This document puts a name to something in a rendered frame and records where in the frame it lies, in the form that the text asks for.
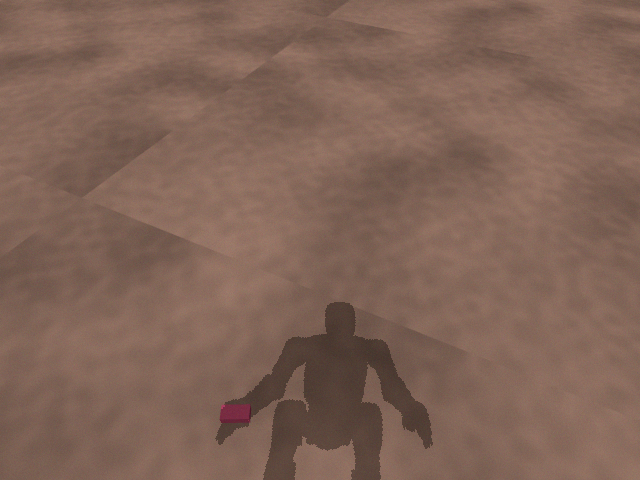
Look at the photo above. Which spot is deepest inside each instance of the small box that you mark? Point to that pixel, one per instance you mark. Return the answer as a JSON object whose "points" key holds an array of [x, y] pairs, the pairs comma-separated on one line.
{"points": [[239, 413]]}

